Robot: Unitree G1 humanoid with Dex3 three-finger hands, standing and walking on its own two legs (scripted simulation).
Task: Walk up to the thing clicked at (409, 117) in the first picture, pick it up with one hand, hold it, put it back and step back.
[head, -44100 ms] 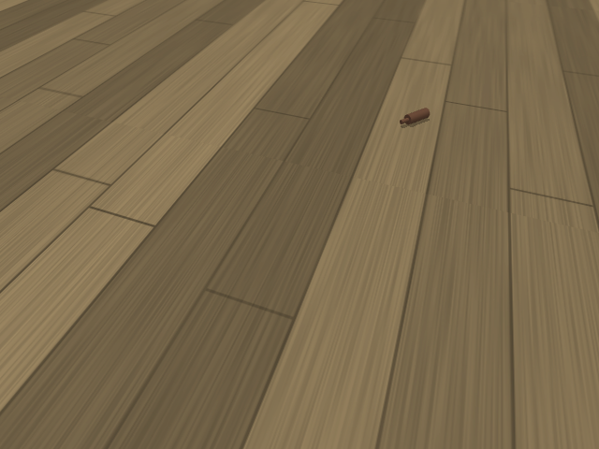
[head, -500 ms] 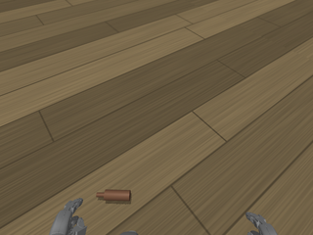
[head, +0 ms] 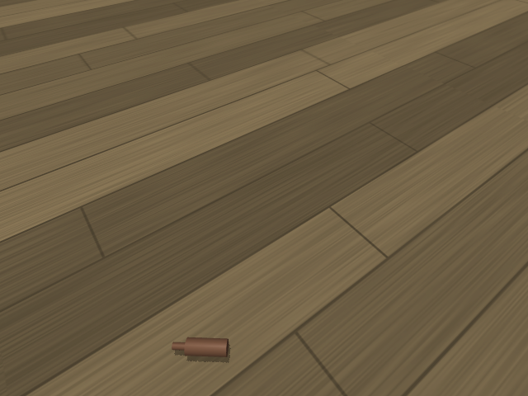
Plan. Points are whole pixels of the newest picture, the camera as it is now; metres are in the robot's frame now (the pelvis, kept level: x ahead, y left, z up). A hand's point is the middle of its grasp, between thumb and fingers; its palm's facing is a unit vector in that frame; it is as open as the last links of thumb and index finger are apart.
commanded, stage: stand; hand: left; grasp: from above
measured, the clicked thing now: (200, 346) +0.42 +0.27 -0.74
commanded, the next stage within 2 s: step back in 1.84 s
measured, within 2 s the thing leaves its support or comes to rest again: neither
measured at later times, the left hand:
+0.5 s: hand out of the picture +0.05 +0.23 -0.16, palm faces +0.03 -0.94 -0.34, open 7.3 cm
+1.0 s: hand out of the picture +0.07 +0.23 -0.15, palm faces +0.02 -0.94 -0.34, open 7.3 cm
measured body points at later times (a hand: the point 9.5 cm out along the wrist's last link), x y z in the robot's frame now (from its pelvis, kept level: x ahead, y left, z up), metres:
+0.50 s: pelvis +0.00 -0.01 +0.01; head +0.00 -0.02 +0.46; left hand +0.05 +0.28 -0.13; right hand +0.06 -0.30 -0.14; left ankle +0.01 +0.13 -0.74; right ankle -0.01 -0.14 -0.74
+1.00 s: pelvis +0.00 -0.02 +0.01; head +0.01 -0.02 +0.46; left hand +0.07 +0.28 -0.13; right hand +0.07 -0.31 -0.13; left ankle +0.01 +0.13 -0.74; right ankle -0.01 -0.14 -0.74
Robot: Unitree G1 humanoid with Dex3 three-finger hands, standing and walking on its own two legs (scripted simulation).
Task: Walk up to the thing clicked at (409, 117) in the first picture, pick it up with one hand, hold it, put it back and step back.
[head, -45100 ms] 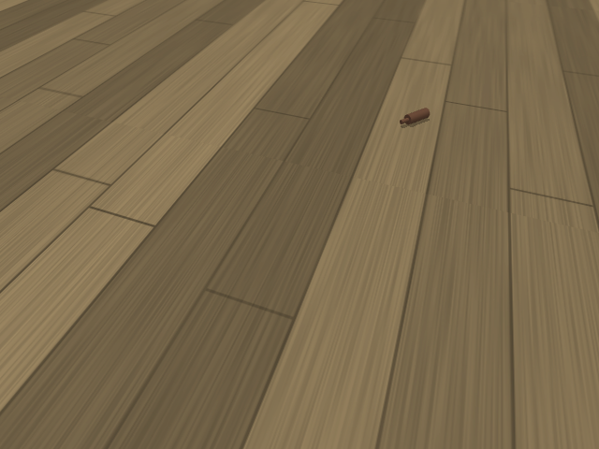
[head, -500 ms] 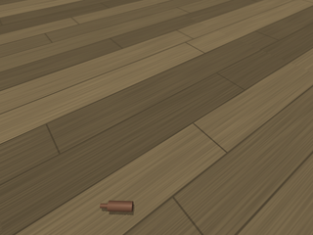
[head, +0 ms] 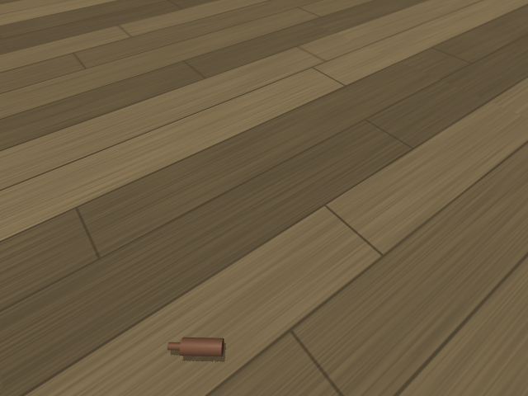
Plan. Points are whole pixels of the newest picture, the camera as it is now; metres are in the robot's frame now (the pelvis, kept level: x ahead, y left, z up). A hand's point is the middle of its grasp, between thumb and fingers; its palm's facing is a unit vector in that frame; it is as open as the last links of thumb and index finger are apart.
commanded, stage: stand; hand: left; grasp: from above
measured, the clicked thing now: (195, 346) +0.42 +0.29 -0.75
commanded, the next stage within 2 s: step back in 0.84 s
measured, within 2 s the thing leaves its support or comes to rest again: neither
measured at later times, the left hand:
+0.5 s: hand out of the picture +0.07 +0.25 -0.16, palm faces +0.01 -0.94 -0.34, open 7.3 cm
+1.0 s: hand out of the picture +0.08 +0.27 -0.16, palm faces +0.01 -0.93 -0.37, open 7.3 cm
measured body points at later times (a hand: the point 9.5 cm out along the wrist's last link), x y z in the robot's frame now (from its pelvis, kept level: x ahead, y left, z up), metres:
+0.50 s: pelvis +0.00 +0.00 +0.00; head +0.01 -0.01 +0.45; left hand +0.07 +0.29 -0.13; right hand +0.07 -0.30 -0.14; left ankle +0.01 +0.14 -0.75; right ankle -0.02 -0.13 -0.75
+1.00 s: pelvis -0.01 +0.01 -0.01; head +0.03 +0.00 +0.44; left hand +0.08 +0.31 -0.14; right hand +0.08 -0.31 -0.14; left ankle -0.01 +0.14 -0.72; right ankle -0.02 -0.13 -0.75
